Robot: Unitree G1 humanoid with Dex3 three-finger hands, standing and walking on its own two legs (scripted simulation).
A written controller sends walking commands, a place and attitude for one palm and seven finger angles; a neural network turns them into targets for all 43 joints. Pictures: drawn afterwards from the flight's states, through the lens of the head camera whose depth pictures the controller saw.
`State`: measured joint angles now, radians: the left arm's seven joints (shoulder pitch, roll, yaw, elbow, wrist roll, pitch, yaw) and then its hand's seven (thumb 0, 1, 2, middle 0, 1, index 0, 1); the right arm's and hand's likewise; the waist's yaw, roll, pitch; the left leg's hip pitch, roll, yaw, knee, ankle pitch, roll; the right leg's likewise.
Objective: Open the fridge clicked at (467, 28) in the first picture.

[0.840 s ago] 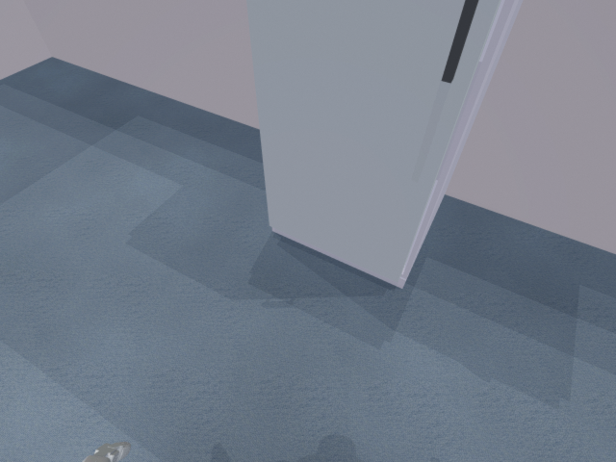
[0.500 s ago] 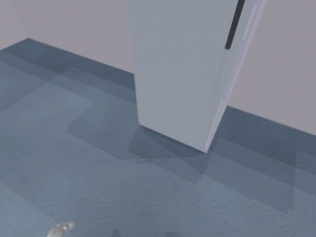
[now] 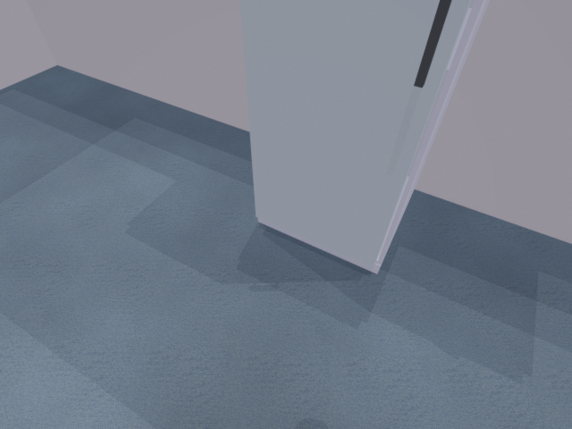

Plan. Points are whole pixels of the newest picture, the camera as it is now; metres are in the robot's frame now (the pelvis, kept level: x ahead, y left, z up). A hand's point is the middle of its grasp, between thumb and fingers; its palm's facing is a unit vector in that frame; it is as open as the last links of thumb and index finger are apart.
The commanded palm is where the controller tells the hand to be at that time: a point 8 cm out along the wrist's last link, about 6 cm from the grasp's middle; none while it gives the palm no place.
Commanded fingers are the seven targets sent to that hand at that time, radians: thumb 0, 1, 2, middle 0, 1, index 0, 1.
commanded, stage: stand and wait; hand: right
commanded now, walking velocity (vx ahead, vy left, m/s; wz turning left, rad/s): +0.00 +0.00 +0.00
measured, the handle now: (441, 19) +0.83 -0.26 +0.23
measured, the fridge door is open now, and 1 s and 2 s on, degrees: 0 0 0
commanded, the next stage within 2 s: look at it before walking up in 0.08 s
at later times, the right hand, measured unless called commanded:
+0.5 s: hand out of the picture +0.06 -0.24 -0.16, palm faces -0.03 +0.95 -0.33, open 7.4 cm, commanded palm none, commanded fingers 0.00 -0.90 -0.90 0.20 0.30 0.20 0.30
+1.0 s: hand out of the picture +0.07 -0.24 -0.16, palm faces +0.04 +0.95 -0.32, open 7.4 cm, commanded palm none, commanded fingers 0.00 -0.90 -0.90 0.20 0.30 0.20 0.30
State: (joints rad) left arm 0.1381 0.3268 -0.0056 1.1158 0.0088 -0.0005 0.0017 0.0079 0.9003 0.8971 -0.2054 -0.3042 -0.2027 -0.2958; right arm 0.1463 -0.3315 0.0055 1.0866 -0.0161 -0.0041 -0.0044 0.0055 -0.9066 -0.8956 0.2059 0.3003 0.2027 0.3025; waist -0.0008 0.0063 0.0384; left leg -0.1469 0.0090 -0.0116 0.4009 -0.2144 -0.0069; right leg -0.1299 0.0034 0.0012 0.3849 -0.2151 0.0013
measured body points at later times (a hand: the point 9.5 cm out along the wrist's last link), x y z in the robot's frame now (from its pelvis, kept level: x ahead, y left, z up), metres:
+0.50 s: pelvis +0.00 +0.00 +0.00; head +0.00 +0.00 +0.45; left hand +0.07 +0.29 -0.13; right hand +0.06 -0.29 -0.14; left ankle +0.00 +0.12 -0.74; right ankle +0.00 -0.12 -0.74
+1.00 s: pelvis +0.00 +0.00 +0.00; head +0.01 +0.00 +0.44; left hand +0.08 +0.27 -0.14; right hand +0.07 -0.29 -0.14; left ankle +0.00 +0.12 -0.74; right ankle +0.00 -0.12 -0.74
